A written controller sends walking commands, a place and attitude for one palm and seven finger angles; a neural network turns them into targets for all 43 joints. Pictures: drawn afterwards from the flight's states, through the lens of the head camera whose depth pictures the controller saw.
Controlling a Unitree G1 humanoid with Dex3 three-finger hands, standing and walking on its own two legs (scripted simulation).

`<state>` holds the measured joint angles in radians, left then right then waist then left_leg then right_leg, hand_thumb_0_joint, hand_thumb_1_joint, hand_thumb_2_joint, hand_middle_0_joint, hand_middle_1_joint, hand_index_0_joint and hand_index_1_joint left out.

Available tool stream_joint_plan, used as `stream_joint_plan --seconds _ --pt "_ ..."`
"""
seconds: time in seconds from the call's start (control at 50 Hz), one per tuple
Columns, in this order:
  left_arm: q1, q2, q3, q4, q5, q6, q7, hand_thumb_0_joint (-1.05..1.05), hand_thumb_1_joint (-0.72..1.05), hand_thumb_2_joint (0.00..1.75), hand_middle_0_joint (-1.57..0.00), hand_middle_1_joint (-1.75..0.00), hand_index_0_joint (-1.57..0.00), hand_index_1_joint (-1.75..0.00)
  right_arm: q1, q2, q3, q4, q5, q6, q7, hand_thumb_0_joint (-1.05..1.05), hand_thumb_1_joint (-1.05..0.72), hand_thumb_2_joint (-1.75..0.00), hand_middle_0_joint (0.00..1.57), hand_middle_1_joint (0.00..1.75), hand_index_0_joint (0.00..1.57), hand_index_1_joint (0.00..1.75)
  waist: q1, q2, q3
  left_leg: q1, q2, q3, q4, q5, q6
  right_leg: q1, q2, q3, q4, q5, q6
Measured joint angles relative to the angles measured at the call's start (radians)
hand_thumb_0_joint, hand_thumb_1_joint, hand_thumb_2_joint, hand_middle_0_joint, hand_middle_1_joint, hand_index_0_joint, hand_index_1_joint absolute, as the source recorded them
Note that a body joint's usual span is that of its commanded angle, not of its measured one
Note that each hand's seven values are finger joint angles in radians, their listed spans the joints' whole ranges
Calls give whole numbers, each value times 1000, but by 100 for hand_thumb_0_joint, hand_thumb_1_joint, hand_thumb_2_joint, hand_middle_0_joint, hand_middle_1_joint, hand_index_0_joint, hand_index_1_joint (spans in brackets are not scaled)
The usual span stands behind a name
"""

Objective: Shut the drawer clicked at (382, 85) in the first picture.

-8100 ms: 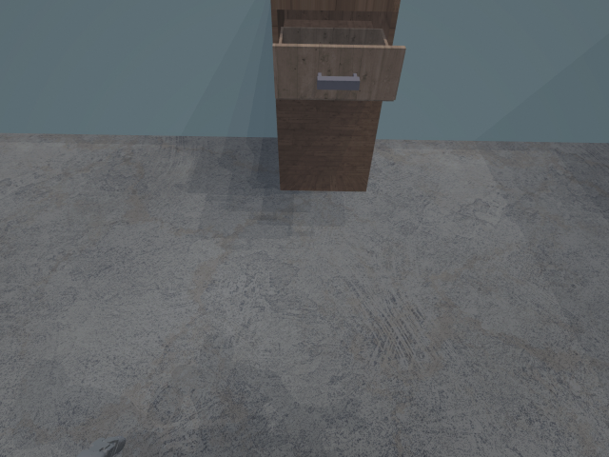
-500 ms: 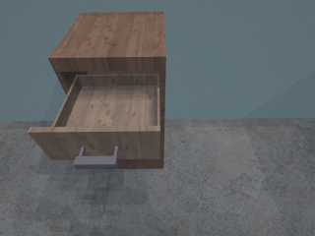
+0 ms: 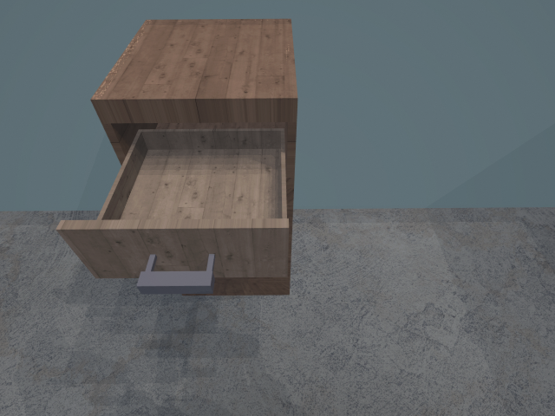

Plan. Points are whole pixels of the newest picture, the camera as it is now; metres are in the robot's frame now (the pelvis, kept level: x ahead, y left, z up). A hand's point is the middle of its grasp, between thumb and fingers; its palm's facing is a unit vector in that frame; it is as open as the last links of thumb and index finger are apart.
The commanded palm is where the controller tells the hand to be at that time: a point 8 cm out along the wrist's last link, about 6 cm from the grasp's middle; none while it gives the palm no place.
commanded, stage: look again from close up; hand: left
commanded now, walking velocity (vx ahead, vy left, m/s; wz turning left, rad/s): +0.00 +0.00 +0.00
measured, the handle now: (179, 270) +0.35 +0.20 -0.04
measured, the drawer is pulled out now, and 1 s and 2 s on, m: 0.29 0.29 0.29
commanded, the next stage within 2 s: shuffle to correct the standing spot in 0.14 s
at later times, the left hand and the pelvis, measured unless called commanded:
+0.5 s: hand out of the picture -0.02 +0.16 -0.18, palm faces +0.05 -0.98 -0.17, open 7.3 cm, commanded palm none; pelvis +0.02 +0.01 -0.01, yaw +1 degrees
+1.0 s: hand out of the picture +0.10 +0.18 -0.17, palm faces +0.08 -0.96 -0.27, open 7.3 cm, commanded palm none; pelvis +0.08 -0.01 -0.01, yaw +3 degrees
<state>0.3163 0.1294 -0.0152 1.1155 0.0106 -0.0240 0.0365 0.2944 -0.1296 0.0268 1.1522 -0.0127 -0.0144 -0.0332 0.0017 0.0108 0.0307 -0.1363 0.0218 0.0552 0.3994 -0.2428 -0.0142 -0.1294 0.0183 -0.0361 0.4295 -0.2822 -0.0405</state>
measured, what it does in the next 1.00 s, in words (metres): steps on the spot: right foot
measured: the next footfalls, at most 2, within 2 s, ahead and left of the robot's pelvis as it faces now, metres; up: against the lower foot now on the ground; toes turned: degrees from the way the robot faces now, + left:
right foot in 0.86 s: +0.12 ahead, -0.10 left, +0.00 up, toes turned -2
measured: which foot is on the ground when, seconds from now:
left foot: down 0.00-1.00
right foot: down 0.00-0.74, up 0.76-0.84, down 0.86-1.00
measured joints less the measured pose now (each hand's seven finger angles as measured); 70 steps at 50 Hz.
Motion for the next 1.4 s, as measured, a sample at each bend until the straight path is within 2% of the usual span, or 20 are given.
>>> stream_joint_plan --seconds 0.32,0.48,0.66,0.72,0.76,0.78,0.82,0.84,0.88,0.96,1.04,1.2,1.4 --pt "8 -11 2 4 3 5 -1 0 91 89 -20 -30 -20 -29 6 5 -4 -1 -2 -4 0 1 -91 -90 20 30 19 30 1 -5 0 -11 -12 7 12 -7 12 -17 -13 7 23 -11 10" --pt "51 -6 15 6 14 12 -13 0 91 89 -20 -30 -20 -29 55 8 -17 -5 -9 5 7 1 -91 -90 20 30 19 30 -2 -18 -32 -31 -19 -4 91 -78 14 -32 -22 -3 104 -89 7" --pt "83 -7 30 15 9 -9 -8 0 91 89 -20 -30 -20 -29 54 18 -19 -7 -8 -13 -5 1 -91 -90 20 30 19 30 0 -23 -16 -53 0 -10 204 -175 15 -19 -8 -20 152 -165 -1" --pt "79 -8 30 28 4 -4 -3 0 91 89 -20 -30 -20 -29 28 21 -19 -12 -7 -24 -16 1 -91 -90 20 30 19 30 -6 -39 -5 -21 -1 2 178 -191 3 -40 -15 -19 223 -164 2" --pt "59 -14 26 34 -4 7 1 0 91 89 -20 -30 -20 -29 19 18 -20 -23 -6 -35 -26 1 -91 -90 20 30 19 30 -15 -33 5 8 -2 2 152 -175 13 -82 -22 -27 320 -115 15" --pt "45 -16 26 32 -7 15 3 0 91 89 -20 -30 -20 -29 18 17 -19 -26 -6 -35 -30 1 -91 -90 20 30 19 30 -16 -28 10 25 -4 1 132 -162 19 -97 -25 -26 341 -156 18" --pt "8 -17 29 14 -8 25 4 0 91 89 -20 -30 -20 -29 16 15 -18 -30 -7 -28 -32 0 -91 -90 20 30 19 30 -15 -17 25 56 -7 -2 97 -135 22 -113 -36 -25 297 -195 23" --pt "-10 -15 32 -1 -7 23 3 0 91 89 -20 -30 -20 -29 15 15 -16 -32 -6 -22 -32 0 -91 -90 20 30 19 30 -11 -12 35 66 -9 -3 91 -125 21 -113 -43 -27 236 -153 25" --pt "-31 4 39 -25 3 13 8 1 93 89 -20 -30 -20 -29 15 16 -15 -37 2 -8 -26 0 -91 -90 20 30 19 30 -3 -10 49 69 -12 -3 113 -128 12 -108 -54 -27 140 39 20" --pt "-53 22 38 -43 1 7 6 1 93 89 -20 -30 -20 -29 10 -1 -31 -39 11 18 -18 0 -91 -90 20 30 20 30 -16 33 18 62 12 -21 101 -151 -2 -111 -38 -61 149 -37 1" --pt "-86 30 36 -62 0 10 9 1 93 89 -20 -30 -20 -29 -21 -7 -33 -48 5 19 -17 1 -91 -90 20 30 19 30 -12 28 24 63 16 -13 45 -127 -30 -131 -35 -63 136 -26 -4" --pt "-100 25 33 -62 0 9 9 0 94 89 -20 -30 -20 -29 -39 -29 -29 -52 2 10 -11 1 -92 -90 20 30 19 30 0 8 26 81 24 4 -13 -74 -31 -118 -20 -50 73 34 -10" --pt "-56 30 25 -38 5 20 -4 0 93 89 -20 -30 -20 -29 -3 -20 -15 -46 -2 11 1 1 -91 -90 19 30 19 30 5 5 5 84 35 10 -25 -41 -31 -93 -6 -46 10 96 -15"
